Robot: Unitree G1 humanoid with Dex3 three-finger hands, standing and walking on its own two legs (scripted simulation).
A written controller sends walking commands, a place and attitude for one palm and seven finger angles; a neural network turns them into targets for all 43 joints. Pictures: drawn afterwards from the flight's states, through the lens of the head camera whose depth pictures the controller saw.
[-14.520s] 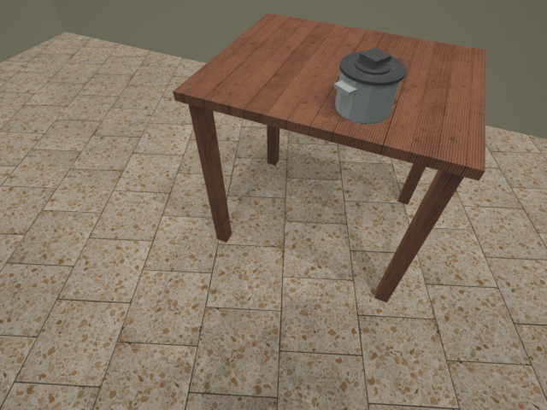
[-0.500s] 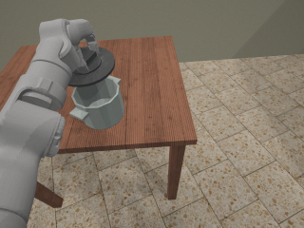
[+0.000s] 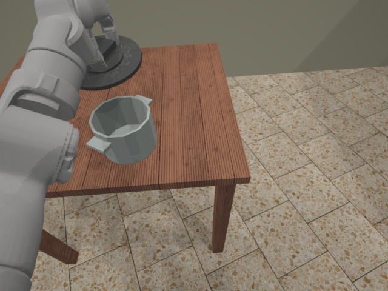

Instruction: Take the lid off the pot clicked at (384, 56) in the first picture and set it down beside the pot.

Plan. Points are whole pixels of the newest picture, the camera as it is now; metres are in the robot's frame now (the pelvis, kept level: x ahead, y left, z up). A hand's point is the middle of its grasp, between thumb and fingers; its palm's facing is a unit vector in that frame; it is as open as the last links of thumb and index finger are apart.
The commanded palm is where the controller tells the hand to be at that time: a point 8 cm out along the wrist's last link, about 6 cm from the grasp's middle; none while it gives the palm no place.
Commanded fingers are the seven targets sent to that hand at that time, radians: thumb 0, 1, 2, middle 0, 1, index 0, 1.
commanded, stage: lift the lid straight up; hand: left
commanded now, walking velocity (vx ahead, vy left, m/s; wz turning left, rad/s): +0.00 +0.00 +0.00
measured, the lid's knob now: (96, 48) +0.51 +0.16 +0.25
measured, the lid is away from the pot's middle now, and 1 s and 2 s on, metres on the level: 0.01 0.08 0.20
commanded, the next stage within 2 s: move the lid sideways beside the pot in 0.24 s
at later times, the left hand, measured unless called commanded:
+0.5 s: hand (83, 45) +0.49 +0.17 +0.27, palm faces -0.26 -0.07 -0.96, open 8.9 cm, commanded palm +0.48 +0.19 +0.34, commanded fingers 0.00 0.49 0.99 -0.68 -1.11 -0.75 -1.12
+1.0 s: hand (47, 48) +0.49 +0.23 +0.27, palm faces -0.26 -0.09 -0.96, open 8.9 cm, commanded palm +0.48 +0.24 +0.34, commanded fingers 0.00 0.49 0.99 -0.68 -1.11 -0.75 -1.12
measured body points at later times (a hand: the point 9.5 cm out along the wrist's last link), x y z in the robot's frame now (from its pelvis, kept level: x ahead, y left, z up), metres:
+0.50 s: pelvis +0.00 +0.00 +0.00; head +0.03 -0.02 +0.45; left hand +0.50 +0.17 +0.33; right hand +0.09 -0.27 -0.13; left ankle -0.02 +0.10 -0.74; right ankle +0.00 -0.13 -0.74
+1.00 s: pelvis +0.01 +0.01 +0.00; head +0.05 -0.01 +0.45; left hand +0.50 +0.24 +0.32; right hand +0.06 -0.27 -0.14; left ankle -0.02 +0.10 -0.74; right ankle +0.00 -0.13 -0.74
